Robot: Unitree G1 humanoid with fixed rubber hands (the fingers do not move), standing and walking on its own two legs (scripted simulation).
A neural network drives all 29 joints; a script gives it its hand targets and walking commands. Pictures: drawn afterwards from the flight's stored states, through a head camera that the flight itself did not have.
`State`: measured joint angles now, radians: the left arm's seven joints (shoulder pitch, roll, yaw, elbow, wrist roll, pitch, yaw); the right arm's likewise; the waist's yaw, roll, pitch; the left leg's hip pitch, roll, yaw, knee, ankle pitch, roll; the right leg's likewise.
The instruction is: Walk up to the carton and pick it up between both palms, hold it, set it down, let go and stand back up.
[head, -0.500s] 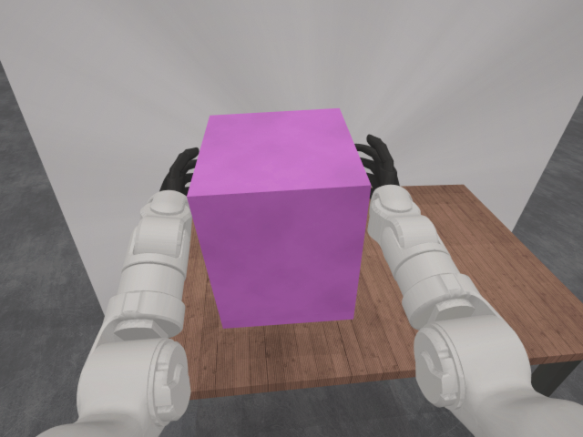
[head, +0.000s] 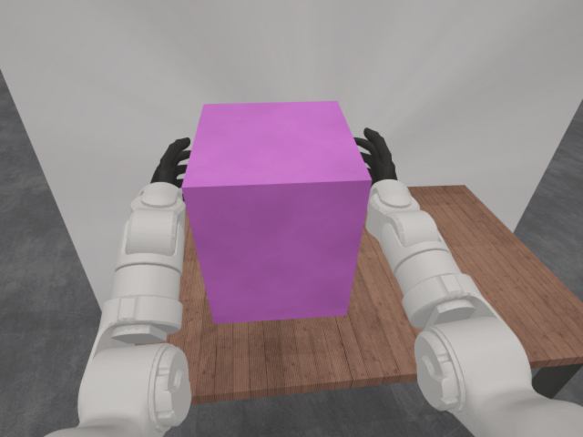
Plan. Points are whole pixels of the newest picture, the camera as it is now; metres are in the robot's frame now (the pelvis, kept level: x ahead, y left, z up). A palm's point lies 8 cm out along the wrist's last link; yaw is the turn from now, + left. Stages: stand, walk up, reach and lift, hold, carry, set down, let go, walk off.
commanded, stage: hold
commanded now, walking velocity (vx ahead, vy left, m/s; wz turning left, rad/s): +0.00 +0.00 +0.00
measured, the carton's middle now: (276, 211) +0.40 +0.01 +0.17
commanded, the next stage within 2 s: none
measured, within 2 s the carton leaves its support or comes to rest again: neither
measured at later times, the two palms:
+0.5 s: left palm (162, 193) +0.37 +0.16 +0.22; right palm (381, 179) +0.37 -0.13 +0.24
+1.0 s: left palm (155, 189) +0.36 +0.16 +0.24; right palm (383, 175) +0.36 -0.13 +0.25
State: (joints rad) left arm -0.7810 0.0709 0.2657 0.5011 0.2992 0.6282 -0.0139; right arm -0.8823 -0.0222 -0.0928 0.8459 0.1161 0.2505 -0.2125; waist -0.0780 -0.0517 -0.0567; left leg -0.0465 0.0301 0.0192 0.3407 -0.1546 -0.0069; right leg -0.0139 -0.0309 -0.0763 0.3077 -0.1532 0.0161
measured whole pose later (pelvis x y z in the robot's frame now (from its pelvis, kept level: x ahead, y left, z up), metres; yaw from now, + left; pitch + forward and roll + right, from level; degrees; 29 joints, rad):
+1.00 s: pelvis -0.01 +0.00 +0.00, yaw +0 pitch -9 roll +0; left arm -0.78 0.07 0.28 0.41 0.31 0.73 -0.04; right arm -0.92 -0.02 -0.09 0.78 0.14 0.35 -0.22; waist -0.08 -0.05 -0.06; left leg -0.04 0.03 0.02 0.34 -0.14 -0.01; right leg -0.01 -0.03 -0.08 0.31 -0.14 0.02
